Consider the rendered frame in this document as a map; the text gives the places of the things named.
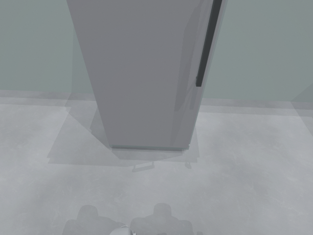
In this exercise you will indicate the handle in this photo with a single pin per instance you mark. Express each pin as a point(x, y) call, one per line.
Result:
point(208, 40)

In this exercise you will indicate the fridge door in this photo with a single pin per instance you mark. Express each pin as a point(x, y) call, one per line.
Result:
point(142, 58)

